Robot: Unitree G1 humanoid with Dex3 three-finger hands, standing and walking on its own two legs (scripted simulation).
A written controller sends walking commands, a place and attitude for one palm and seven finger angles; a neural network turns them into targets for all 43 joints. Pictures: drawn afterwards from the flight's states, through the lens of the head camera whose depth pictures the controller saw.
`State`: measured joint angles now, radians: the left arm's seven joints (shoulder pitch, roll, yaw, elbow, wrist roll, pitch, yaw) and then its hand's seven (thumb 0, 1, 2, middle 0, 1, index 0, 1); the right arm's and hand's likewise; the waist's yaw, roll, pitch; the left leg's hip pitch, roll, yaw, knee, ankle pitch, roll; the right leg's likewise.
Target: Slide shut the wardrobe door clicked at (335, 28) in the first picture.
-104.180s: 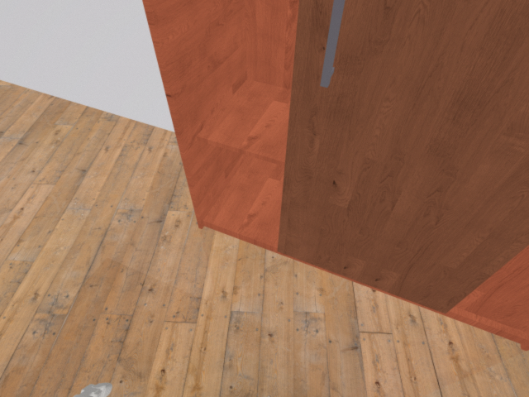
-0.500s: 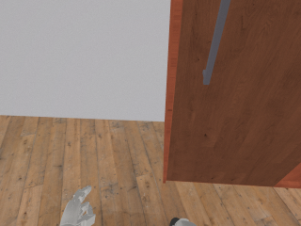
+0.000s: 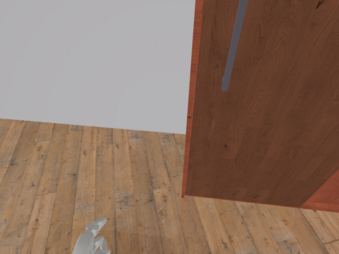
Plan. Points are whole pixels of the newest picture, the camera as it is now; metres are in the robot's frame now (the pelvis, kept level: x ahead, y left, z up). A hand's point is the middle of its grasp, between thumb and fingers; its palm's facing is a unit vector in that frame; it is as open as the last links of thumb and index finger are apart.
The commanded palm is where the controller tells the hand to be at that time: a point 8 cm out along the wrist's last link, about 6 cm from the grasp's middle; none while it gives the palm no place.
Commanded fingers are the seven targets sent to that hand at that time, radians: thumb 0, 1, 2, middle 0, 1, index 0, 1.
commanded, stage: stop stepping back and stand still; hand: right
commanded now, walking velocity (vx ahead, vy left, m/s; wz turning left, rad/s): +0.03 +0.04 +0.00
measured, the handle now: (234, 38) +0.60 -0.13 +0.26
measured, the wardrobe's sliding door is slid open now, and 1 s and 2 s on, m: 0.00 0.00 0.00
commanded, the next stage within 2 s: let the arm hang, fingers relaxed in 0.56 s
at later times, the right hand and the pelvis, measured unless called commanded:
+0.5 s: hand (323, 172) +0.25 -0.26 +0.16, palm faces +0.44 +0.78 -0.44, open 7.4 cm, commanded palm +0.19 -0.29 +0.17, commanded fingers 0.00 -0.90 -0.90 0.20 0.30 0.20 0.30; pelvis +0.04 +0.01 -0.01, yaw +2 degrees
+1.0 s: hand out of the picture +0.06 -0.18 -0.19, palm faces +0.00 +0.98 -0.17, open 7.0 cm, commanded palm none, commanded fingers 0.00 -0.90 -0.90 0.20 0.30 0.20 0.30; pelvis +0.01 +0.00 -0.01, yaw +0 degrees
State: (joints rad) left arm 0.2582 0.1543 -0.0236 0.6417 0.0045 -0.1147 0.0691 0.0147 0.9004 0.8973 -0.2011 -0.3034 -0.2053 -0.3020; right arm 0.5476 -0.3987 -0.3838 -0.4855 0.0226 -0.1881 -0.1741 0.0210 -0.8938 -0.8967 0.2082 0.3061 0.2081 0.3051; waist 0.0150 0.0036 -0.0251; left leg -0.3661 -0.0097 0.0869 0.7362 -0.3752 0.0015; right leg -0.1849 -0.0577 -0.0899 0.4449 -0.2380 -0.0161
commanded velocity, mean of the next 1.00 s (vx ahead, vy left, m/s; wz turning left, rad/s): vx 0.00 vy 0.00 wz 0.00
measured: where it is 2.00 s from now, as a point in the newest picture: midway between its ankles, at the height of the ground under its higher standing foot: outside the picture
